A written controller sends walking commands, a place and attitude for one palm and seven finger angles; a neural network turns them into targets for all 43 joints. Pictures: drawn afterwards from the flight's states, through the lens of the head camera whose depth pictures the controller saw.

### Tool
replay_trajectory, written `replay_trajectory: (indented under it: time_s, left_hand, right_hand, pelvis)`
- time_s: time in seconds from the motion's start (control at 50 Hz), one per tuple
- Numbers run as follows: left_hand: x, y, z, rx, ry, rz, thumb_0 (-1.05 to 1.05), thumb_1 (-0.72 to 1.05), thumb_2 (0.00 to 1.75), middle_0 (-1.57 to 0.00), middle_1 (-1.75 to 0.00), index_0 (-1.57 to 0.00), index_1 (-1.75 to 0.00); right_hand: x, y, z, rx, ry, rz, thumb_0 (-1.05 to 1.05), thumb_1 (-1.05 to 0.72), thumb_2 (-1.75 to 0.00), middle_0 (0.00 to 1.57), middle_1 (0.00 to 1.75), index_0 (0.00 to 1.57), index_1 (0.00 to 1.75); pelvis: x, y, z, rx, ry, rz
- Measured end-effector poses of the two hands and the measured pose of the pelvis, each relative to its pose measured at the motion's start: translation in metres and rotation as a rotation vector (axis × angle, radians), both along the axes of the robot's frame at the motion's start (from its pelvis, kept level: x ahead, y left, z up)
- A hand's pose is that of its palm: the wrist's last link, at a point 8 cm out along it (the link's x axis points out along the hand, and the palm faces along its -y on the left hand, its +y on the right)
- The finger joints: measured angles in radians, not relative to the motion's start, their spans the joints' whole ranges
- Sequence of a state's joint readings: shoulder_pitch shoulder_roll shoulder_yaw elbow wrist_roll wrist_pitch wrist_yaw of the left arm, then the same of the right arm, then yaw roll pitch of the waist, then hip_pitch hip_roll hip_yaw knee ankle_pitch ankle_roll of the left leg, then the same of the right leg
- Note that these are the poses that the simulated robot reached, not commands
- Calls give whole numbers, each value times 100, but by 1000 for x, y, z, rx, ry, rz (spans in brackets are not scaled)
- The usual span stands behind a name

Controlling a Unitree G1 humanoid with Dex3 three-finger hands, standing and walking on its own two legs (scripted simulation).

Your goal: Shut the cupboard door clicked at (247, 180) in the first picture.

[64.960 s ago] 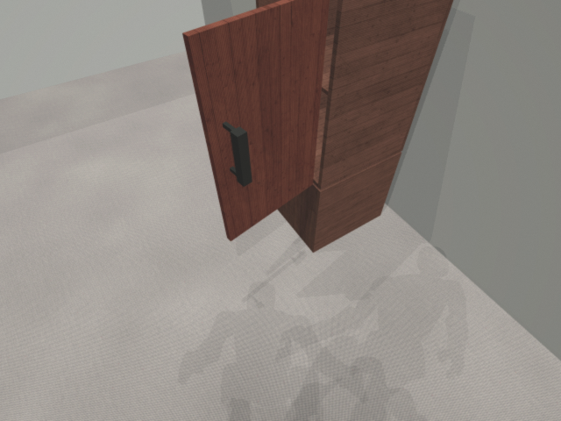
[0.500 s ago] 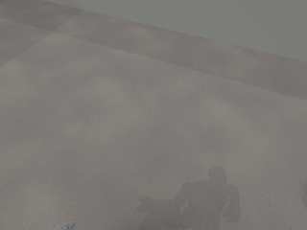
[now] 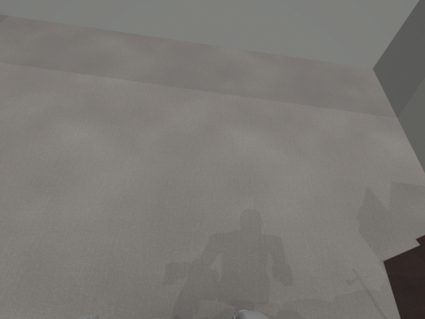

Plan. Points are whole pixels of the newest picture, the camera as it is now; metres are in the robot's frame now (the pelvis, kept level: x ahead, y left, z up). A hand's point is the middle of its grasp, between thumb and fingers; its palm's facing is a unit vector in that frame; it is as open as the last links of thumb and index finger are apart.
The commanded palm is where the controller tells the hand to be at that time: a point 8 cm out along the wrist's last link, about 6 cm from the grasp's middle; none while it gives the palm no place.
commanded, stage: turn to face it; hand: left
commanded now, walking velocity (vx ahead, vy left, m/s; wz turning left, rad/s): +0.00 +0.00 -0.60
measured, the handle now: out of the picture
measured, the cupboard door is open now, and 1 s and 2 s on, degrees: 26 26 26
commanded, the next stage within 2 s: take the last steps up to it in 1.78 s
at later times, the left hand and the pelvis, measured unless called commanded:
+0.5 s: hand (140, 308) +0.15 +0.15 -0.15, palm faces -0.27 -0.93 -0.25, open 7.4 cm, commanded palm none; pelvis +0.02 -0.02 +0.01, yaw -17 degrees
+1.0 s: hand (162, 259) +0.25 +0.12 -0.16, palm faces -0.54 -0.82 -0.21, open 7.4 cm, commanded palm none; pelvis +0.05 +0.00 +0.01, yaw -35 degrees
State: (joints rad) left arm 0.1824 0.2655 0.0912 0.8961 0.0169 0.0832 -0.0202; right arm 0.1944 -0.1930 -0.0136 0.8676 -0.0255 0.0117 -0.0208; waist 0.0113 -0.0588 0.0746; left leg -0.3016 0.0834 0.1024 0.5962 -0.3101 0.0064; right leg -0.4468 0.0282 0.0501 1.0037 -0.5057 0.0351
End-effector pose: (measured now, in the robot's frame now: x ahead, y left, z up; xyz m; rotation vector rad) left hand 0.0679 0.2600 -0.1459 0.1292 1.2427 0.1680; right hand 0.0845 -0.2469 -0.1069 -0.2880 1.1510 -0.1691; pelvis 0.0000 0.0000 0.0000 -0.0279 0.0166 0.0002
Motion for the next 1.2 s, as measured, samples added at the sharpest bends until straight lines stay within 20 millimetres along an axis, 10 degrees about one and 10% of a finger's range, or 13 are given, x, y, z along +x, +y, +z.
replay_trajectory:
  time_s: [0.16, 0.36, 0.74, 0.92, 1.2]
  left_hand:
    - [44, -4, 18, 8, -22, -114, 1, 91, 89, -20, -30, -19, -30]
    - [94, -53, 26, 74, -96, -285, 1, 91, 89, -20, -30, -19, -30]
    - [137, -42, -5, 8, 31, -428, 1, 91, 89, -21, -30, -20, -30]
    - [188, -64, 14, 5, -6, -560, 1, 91, 89, -20, -30, -19, -30]
    - [219, -161, 31, 57, -111, -805, 1, 91, 89, -20, -30, -20, -30]
  right_hand:
    - [-37, -3, 0, 20, 53, -119, 1, -90, -90, 20, 30, 21, 30]
    - [-87, -48, -39, 62, 125, -310, 1, -91, -90, 20, 30, 21, 30]
    - [-52, -19, 4, -25, -30, -421, 1, -91, -90, 20, 30, 20, 30]
    - [-100, 7, 7, 12, 40, -563, 1, -90, -90, 20, 30, 21, 30]
    - [-192, -7, -34, 94, 124, -837, 1, -91, -90, 20, 30, 20, 30]
  pelvis:
    - [5, 1, 10, -19, -1, -100]
    - [10, -24, -8, 12, -8, -219]
    - [46, 6, -2, 5, 6, -449]
    - [52, 7, 11, -20, 8, -559]
    - [44, -25, -2, 19, -8, -737]
